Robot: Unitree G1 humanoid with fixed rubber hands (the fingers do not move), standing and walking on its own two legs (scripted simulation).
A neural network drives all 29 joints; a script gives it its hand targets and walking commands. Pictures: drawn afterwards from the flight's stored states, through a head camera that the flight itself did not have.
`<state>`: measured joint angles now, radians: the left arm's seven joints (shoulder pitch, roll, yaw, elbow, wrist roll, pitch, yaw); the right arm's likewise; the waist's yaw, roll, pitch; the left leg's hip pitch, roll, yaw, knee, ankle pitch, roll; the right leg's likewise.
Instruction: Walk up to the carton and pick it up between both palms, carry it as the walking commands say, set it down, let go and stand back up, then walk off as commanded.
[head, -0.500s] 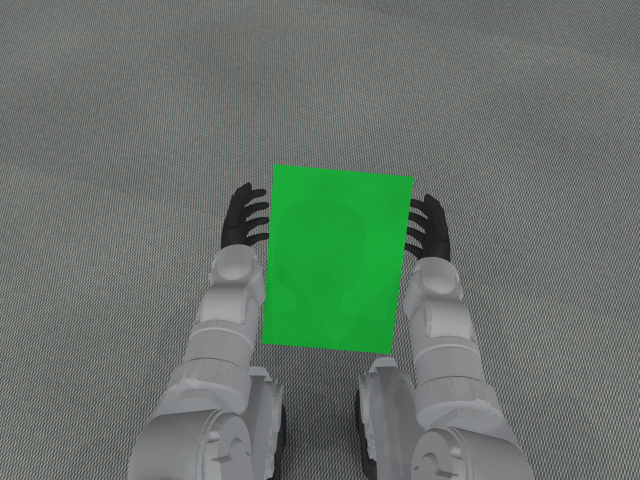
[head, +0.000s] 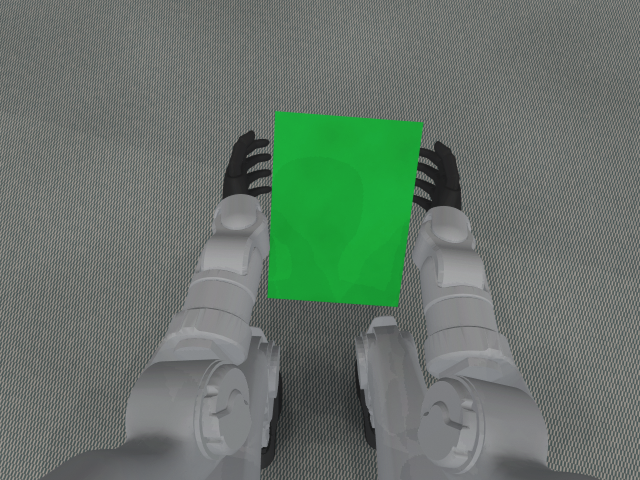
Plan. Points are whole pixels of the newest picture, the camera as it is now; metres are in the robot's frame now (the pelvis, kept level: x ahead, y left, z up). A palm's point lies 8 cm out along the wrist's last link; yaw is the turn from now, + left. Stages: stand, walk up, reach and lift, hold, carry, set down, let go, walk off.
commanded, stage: set down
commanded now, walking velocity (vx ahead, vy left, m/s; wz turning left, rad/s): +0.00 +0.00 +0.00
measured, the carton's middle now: (336, 200) +0.48 -0.05 -0.16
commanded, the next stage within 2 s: none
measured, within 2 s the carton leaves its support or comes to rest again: neither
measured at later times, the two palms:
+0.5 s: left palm (252, 201) +0.48 +0.08 -0.16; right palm (423, 211) +0.45 -0.17 -0.16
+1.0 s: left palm (260, 206) +0.50 +0.08 -0.24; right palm (410, 214) +0.48 -0.18 -0.24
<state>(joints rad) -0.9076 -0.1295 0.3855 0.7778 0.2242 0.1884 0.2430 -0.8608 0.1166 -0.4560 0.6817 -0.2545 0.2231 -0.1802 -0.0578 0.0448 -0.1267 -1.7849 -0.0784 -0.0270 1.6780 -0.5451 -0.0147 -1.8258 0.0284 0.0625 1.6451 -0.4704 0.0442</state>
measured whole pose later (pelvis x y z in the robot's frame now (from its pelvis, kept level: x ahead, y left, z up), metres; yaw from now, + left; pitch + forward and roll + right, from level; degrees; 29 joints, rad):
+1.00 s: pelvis -0.02 +0.00 -0.11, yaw +1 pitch +42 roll +0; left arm -1.24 0.03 0.31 0.89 0.14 0.21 0.22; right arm -1.17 -0.03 -0.44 0.77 -0.18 0.23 -0.15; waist -0.06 0.04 0.10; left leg -2.18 -0.11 -0.03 2.03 -0.57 -0.04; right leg -2.22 0.04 0.05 1.99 -0.49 0.05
